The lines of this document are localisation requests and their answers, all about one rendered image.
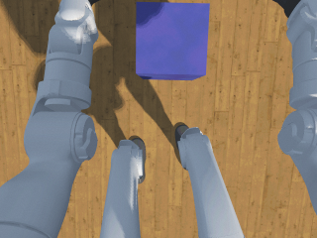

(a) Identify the right robot upper arm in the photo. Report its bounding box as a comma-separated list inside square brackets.
[277, 108, 317, 215]

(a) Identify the right robot hand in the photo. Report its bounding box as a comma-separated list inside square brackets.
[272, 0, 301, 18]

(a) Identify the left robot foot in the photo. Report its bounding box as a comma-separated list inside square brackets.
[132, 138, 147, 184]

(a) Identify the robot right thigh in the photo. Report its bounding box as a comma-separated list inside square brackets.
[177, 133, 245, 238]

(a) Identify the robot left forearm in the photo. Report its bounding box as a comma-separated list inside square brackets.
[24, 0, 99, 156]

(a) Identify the robot right forearm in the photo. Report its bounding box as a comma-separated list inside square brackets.
[286, 0, 317, 110]

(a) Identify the left robot upper arm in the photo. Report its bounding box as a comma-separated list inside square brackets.
[0, 111, 98, 238]

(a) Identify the carton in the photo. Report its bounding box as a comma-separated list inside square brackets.
[136, 2, 210, 80]

